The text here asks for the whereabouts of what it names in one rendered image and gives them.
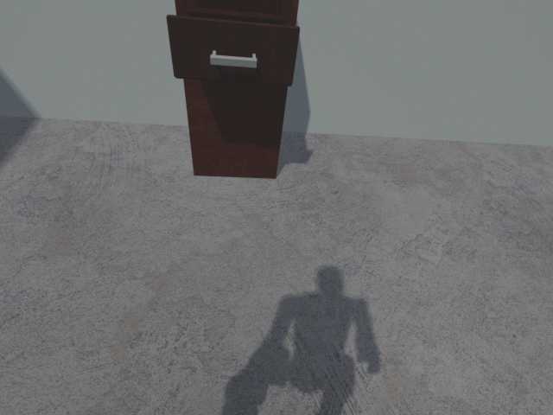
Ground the handle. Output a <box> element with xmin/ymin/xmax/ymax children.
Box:
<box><xmin>210</xmin><ymin>50</ymin><xmax>257</xmax><ymax>68</ymax></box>

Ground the cabinet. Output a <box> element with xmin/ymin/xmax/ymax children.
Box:
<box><xmin>175</xmin><ymin>0</ymin><xmax>299</xmax><ymax>179</ymax></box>

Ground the drawer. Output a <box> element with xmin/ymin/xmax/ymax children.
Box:
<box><xmin>166</xmin><ymin>11</ymin><xmax>300</xmax><ymax>86</ymax></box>

